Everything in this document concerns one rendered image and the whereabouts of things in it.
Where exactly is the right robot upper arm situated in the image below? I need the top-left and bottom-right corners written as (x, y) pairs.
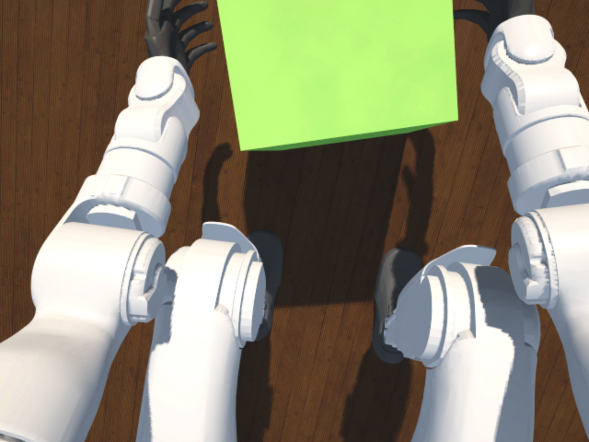
top-left (508, 204), bottom-right (589, 440)

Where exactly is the right robot forearm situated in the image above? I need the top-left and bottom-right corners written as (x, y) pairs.
top-left (480, 15), bottom-right (589, 216)

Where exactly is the left robot upper arm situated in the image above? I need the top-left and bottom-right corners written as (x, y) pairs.
top-left (0, 222), bottom-right (167, 442)

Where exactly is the carton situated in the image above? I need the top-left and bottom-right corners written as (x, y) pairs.
top-left (217, 0), bottom-right (458, 151)

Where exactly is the left robot foot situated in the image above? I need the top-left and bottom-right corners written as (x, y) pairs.
top-left (248, 228), bottom-right (283, 341)

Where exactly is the right robot foot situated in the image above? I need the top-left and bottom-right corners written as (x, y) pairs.
top-left (372, 247), bottom-right (422, 364)

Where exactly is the left robot forearm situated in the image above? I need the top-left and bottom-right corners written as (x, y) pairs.
top-left (31, 56), bottom-right (200, 307)

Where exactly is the left robot hand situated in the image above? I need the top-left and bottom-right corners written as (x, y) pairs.
top-left (144, 0), bottom-right (217, 77)

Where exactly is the right robot hand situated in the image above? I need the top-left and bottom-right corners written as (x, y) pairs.
top-left (453, 0), bottom-right (536, 43)

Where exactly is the robot foot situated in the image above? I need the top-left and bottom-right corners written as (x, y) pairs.
top-left (372, 247), bottom-right (422, 364)
top-left (248, 228), bottom-right (283, 341)

